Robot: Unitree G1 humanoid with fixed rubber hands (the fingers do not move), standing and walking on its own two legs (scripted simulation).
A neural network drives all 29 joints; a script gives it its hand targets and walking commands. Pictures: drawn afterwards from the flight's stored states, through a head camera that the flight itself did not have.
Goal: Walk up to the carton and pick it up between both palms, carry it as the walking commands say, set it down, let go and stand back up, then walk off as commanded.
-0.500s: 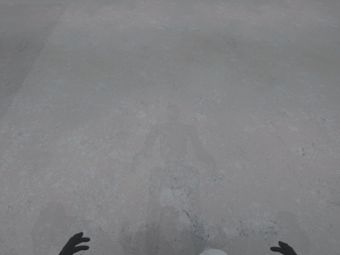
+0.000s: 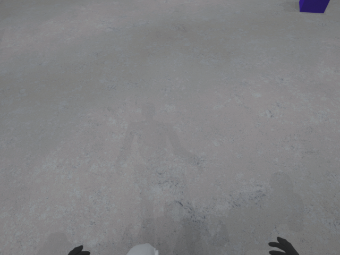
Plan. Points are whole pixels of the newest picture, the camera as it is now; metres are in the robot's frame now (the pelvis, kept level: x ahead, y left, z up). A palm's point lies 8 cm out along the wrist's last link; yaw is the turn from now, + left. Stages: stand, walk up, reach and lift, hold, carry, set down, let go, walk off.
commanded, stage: walk up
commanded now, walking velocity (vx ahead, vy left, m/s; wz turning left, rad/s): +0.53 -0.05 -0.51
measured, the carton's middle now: out of the picture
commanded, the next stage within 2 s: none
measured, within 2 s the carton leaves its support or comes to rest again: neither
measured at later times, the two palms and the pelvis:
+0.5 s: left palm (82, 180) +0.32 +0.31 -0.10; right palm out of the picture +0.11 -0.19 -0.09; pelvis +0.14 +0.09 +0.01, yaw -13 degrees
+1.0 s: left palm (121, 136) +0.49 +0.22 -0.10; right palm (292, 148) +0.43 -0.32 -0.08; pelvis +0.37 -0.02 +0.00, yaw -21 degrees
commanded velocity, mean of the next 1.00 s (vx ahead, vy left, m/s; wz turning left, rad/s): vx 0.48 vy -0.14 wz -0.46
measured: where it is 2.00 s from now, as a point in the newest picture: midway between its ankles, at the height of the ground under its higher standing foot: (223, 145)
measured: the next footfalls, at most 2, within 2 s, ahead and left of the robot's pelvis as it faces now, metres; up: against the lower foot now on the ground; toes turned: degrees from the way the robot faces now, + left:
left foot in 0.26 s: +0.14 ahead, +0.18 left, +0.00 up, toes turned -1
right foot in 0.80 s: +0.38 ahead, -0.13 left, +0.00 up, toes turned -17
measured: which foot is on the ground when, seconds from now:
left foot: up 0.00-0.24, down 0.26-0.80, up 0.82-1.00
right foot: down 0.00-0.26, up 0.28-0.78, down 0.80-1.00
